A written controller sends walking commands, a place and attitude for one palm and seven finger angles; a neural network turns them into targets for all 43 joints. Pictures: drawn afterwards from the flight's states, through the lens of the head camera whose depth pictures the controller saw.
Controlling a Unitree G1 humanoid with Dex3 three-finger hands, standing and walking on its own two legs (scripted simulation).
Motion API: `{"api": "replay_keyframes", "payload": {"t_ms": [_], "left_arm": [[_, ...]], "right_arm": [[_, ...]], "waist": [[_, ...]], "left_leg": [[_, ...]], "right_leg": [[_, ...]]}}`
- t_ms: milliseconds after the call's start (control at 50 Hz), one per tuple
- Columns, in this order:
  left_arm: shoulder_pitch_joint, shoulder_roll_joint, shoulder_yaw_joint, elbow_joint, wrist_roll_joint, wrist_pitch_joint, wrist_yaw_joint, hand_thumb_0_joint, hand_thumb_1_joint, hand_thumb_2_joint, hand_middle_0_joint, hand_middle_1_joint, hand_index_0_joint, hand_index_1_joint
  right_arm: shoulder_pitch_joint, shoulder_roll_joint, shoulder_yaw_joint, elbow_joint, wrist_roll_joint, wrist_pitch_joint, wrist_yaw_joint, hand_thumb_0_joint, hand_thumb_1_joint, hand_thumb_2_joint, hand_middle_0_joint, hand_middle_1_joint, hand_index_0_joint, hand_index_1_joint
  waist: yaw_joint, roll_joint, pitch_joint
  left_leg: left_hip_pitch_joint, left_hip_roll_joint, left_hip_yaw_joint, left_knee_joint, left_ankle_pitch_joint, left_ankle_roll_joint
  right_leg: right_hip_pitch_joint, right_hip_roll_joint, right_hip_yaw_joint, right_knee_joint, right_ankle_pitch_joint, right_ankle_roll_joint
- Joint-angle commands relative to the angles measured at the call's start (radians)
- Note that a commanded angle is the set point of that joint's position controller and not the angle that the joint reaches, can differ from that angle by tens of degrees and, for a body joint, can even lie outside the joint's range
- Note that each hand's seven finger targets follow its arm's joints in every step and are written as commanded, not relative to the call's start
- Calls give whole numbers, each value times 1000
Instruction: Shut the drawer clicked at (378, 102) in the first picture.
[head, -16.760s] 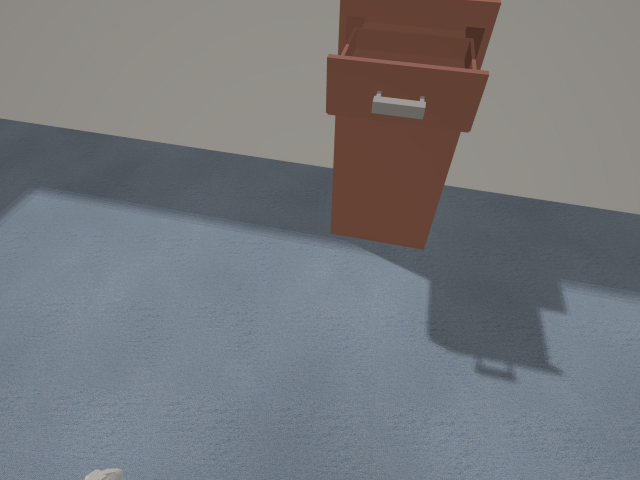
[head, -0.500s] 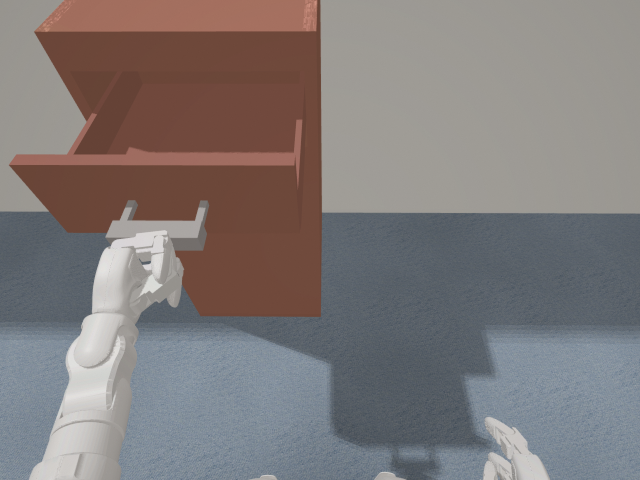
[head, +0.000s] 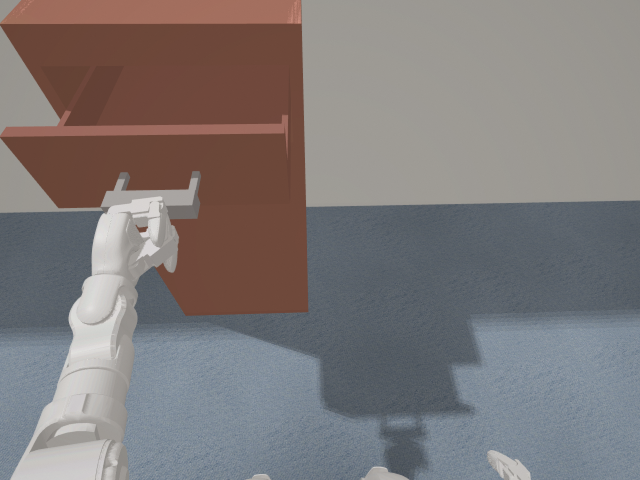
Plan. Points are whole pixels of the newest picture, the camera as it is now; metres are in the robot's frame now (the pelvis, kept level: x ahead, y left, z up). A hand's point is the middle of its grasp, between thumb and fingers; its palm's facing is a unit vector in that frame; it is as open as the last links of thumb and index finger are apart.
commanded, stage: push the drawer shut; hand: left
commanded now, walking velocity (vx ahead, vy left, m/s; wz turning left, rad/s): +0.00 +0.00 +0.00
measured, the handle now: (156, 191) +0.47 +0.24 +0.07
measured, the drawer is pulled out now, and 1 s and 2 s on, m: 0.15 0.03 0.00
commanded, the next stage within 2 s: pull the fist back off the drawer in 1.66 s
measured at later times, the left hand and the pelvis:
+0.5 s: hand (178, 200) +0.46 +0.20 +0.07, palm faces +0.06 -1.00 -0.02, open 3.0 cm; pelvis -0.01 +0.01 -0.01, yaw +0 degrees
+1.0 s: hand (185, 169) +0.52 +0.21 +0.07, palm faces +0.06 -1.00 -0.01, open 2.9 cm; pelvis +0.01 +0.02 -0.01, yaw -2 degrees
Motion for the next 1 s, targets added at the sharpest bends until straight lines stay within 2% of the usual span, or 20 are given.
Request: {"api": "replay_keyframes", "payload": {"t_ms": [0, 120, 140, 180, 220, 340, 380, 440, 480, 520, 580, 620, 660, 700, 760, 820, 900, 920, 940, 980], "left_arm": [[-439, 235, 75, -154, -23, -70, 3, 0, 900, 900, -1400, -1600, -1400, -1600], [-553, 249, 71, -104, -7, -90, 0, 0, 900, 900, -1400, -1600, -1400, -1600], [-539, 269, 92, -83, -6, -91, 3, 0, 900, 900, -1400, -1600, -1400, -1600], [-579, 236, 58, -50, -1, -92, 3, 0, 900, 900, -1400, -1600, -1400, -1600], [-621, 274, 86, 9, 6, -95, 10, 0, 900, 900, -1400, -1600, -1400, -1600], [-748, 340, 111, 106, 33, -106, 9, 0, 900, 900, -1400, -1600, -1400, -1600], [-799, 298, 73, 105, 37, -112, 7, 0, 900, 900, -1400, -1600, -1400, -1600], [-806, 340, 107, 151, 47, -113, 16, 0, 900, 900, -1400, -1600, -1400, -1600], [-816, 348, 115, 162, 52, -113, 17, 0, 900, 900, -1400, -1600, -1400, -1600], [-834, 374, 126, 199, 61, -108, 20, 0, 900, 900, -1400, -1600, -1400, -1600], [-810, 419, 163, 214, 67, -105, 18, 0, 900, 900, -1400, -1600, -1400, -1600], [-855, 401, 142, 192, 73, -110, 18, 0, 900, 900, -1400, -1600, -1400, -1600], [-828, 407, 157, 187, 73, -113, 23, 0, 900, 900, -1400, -1600, -1400, -1600], [-867, 404, 145, 192, 77, -109, 27, 0, 900, 900, -1400, -1600, -1400, -1600], [-873, 460, 194, 209, 84, -105, 33, 0, 900, 900, -1400, -1600, -1400, -1600], [-899, 436, 161, 224, 98, -101, 32, 0, 900, 900, -1400, -1600, -1400, -1600], [-926, 476, 183, 276, 101, -87, 32, 0, 900, 900, -1400, -1600, -1400, -1600], [-955, 490, 186, 268, 105, -91, 31, 0, 900, 900, -1400, -1600, -1400, -1600], [-975, 504, 194, 232, 109, -99, 30, 0, 900, 900, -1400, -1600, -1400, -1600], [-958, 486, 187, 243, 107, -101, 28, 0, 900, 900, -1400, -1600, -1400, -1600]], "right_arm": [[39, -141, -55, -103, 7, -21, -8, 0, -900, -900, 200, 300, 200, 300], [68, -145, -60, -91, -1, -7, -6, 0, -900, -900, 200, 300, 200, 300], [77, -148, -62, -87, 0, -4, -5, 0, -900, -900, 200, 300, 200, 300], [78, -146, -59, -86, 0, 1, -3, 0, -900, -900, 200, 300, 200, 300], [93, -154, -59, -70, -3, 8, -4, 0, -900, -900, 200, 300, 200, 300], [121, -165, -56, -62, -7, 24, -3, 0, -900, -900, 200, 300, 200, 300], [131, -161, -57, -61, -11, 25, 1, 0, -900, -900, 200, 300, 200, 300], [160, -173, -59, -54, -18, 36, 5, 0, -900, -900, 200, 300, 200, 300], [169, -174, -61, -55, -22, 42, 9, 0, -900, -900, 200, 300, 200, 300], [185, -178, -59, -51, -24, 52, 10, 0, -900, -900, 200, 300, 200, 300], [200, -180, -59, -62, -26, 65, 12, 0, -900, -900, 200, 300, 200, 300], [211, -178, -61, -58, -30, 73, 15, 0, -900, -900, 200, 300, 200, 300], [222, -180, -64, -64, -32, 82, 19, 0, -900, -900, 200, 300, 200, 300], [229, -180, -63, -59, -33, 89, 20, 0, -900, -900, 200, 300, 200, 300], [250, -188, -68, -56, -38, 100, 20, 0, -900, -900, 200, 300, 200, 300], [256, -183, -63, -55, -39, 109, 21, 0, -900, -900, 200, 300, 200, 300], [272, -192, -61, -52, -40, 117, 20, 0, -900, -900, 200, 300, 200, 300], [277, -194, -59, -49, -43, 118, 18, 0, -900, -900, 200, 300, 200, 300], [283, -194, -62, -53, -45, 120, 20, 0, -900, -900, 200, 300, 200, 300], [285, -190, -61, -54, -48, 123, 24, 0, -900, -900, 200, 300, 200, 300]], "waist": [[-26, -3, -293], [-39, 61, -356], [-35, 41, -365], [-50, 31, -351], [-60, 8, -321], [-79, 40, -343], [-92, 76, -378], [-98, 47, -404], [-95, 71, -424], [-108, 43, -399], [-91, 58, -426], [-108, 86, -433], [-92, 96, -461], [-113, 86, -440], [-108, 70, -457], [-124, 116, -438], [-141, 68, -412], [-146, 86, -417], [-138, 127, -473], [-137, 147, -490]], "left_leg": [[33, -14, -49, -102, 206, 3], [75, -11, -61, -86, 241, 1], [75, -9, -63, -84, 257, 0], [59, -8, -62, -83, 240, 0], [29, -8, -63, -74, 208, 4], [-5, -8, -70, -61, 171, 8], [29, -7, -77, -54, 194, 6], [32, -1, -84, -38, 232, 7], [31, -2, -80, -32, 238, 5], [-1, -1, -82, -28, 235, 10], [-22, -2, -71, -24, 250, 11], [14, 3, -77, -17, 287, 10], [42, 6, -79, -17, 322, 6], [28, 9, -77, -16, 311, 8], [20, 8, -76, -12, 324, 12], [36, 10, -78, -8, 354, 10], [-16, 11, -75, -1, 308, 16], [-7, 10, -80, 0, 327, 15], [37, 13, -85, 4, 364, 10], [67, 16, -88, 16, 410, 5]], "right_leg": [[228, -4, 105, -95, 246, 28], [186, 2, 97, -72, 254, 22], [191, 4, 95, -68, 267, 22], [171, 4, 92, -69, 252, 25], [147, 7, 94, -71, 220, 26], [109, 7, 101, -59, 174, 26], [83, 9, 95, -50, 180, 25], [67, 13, 89, -38, 202, 27], [68, 14, 90, -34, 204, 26], [65, 18, 92, -34, 206, 27], [102, 16, 100, -32, 232, 27], [70, 20, 92, -25, 250, 26], [72, 22, 88, -22, 265, 25], [59, 23, 87, -26, 259, 28], [80, 26, 91, -26, 278, 29], [48, 27, 88, -25, 292, 26], [46, 28, 93, -34, 268, 32], [46, 27, 91, -29, 283, 30], [43, 28, 89, -18, 299, 28], [26, 31, 83, -13, 317, 27]]}}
